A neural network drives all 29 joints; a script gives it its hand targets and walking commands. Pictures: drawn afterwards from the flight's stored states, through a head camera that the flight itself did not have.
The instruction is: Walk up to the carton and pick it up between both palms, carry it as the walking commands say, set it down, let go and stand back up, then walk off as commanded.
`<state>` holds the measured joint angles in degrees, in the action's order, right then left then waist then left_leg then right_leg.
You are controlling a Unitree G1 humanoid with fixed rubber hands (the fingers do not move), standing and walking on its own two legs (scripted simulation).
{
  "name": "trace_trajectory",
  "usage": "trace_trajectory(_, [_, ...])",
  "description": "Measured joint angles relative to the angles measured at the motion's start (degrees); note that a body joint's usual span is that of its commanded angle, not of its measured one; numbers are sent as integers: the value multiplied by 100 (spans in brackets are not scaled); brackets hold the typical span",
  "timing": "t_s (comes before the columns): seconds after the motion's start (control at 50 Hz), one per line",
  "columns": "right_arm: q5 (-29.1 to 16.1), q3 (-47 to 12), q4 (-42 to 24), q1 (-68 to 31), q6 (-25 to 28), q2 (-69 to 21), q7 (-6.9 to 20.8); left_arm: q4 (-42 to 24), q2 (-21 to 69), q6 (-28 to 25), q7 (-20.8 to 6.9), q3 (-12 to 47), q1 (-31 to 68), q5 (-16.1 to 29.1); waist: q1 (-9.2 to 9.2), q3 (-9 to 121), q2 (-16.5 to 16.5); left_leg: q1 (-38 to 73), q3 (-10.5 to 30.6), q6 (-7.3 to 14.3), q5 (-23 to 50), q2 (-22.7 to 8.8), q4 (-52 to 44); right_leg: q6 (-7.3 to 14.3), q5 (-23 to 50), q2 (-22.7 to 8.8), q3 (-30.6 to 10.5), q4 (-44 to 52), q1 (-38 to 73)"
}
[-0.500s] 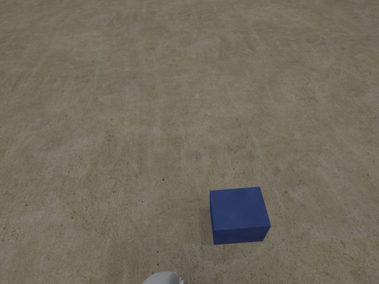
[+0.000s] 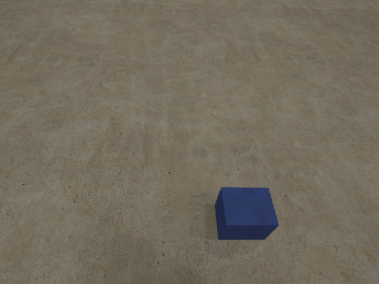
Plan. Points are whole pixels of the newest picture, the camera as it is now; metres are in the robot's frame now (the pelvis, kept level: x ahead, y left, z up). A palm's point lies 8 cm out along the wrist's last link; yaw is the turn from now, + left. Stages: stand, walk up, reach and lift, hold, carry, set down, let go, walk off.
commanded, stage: stand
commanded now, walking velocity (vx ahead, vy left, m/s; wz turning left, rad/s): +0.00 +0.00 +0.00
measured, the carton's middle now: (243, 214) +0.55 -0.31 -0.67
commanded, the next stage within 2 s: none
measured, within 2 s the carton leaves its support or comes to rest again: neither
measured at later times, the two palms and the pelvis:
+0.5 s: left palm out of the picture -0.05 +0.22 -0.15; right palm out of the picture -0.06 -0.20 -0.14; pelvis -0.02 +0.02 +0.00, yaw +1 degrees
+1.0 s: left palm out of the picture -0.09 +0.21 -0.14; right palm out of the picture -0.07 -0.19 -0.15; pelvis -0.03 +0.02 +0.00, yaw +1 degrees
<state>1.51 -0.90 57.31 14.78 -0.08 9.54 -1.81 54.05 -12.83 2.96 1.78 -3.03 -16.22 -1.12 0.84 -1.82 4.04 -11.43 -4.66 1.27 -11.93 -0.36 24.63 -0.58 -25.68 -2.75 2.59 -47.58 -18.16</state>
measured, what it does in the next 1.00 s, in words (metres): steps on the spot: right foot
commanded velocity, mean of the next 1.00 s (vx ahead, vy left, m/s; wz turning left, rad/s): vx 0.00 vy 0.00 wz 0.00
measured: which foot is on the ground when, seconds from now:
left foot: down 0.00-1.00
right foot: up 0.00-0.06, down 0.08-1.00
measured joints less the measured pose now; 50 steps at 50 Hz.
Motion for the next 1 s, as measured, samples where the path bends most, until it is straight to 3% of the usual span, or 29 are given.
trace_trajectory(0.06, [-31, -24, 111, 0, -12, -24, -23, 65, 150, -19, 35, 69, 37, 31, -34, -7, -93, -62, -67, 66, -20, 119, 90, 56, 220, 106, 10, 1092, 506])
trace_trajectory(0.1, [-74, -13, 206, -10, -31, -6, -27, 159, 266, -102, 68, 115, 45, 34, -38, -58, -229, -105, -92, 81, -67, 145, 222, 147, 987, 161, 22, 1912, 855])
trace_trajectory(0.14, [-144, 6, 293, 15, -46, 26, -2, 283, 402, -187, 59, 183, -30, 23, -112, -71, -461, -11, -20, 45, 4, 99, 121, 184, 1081, 223, 82, 2109, 1004])
trace_trajectory(0.24, [-91, 62, 519, 114, -48, 13, 27, 494, 522, -304, 31, 224, -185, 51, -186, -102, -573, 174, 19, 88, 208, 104, -207, 149, 1159, 245, 106, 2432, 1203])
trace_trajectory(0.5, [-86, 7, 942, 383, 1, -139, -1, 851, 644, -322, 31, 250, -358, 53, -149, -125, -375, 83, 47, 129, 310, 139, -234, 121, 1244, 219, 96, 2409, 1093])
trace_trajectory(1.0, [-93, 59, 971, 370, 3, -232, -11, 1059, 783, -372, 90, 299, -697, 36, -146, -6, -440, -108, 102, 133, 324, 162, -150, 113, 1232, 212, 64, 2288, 890])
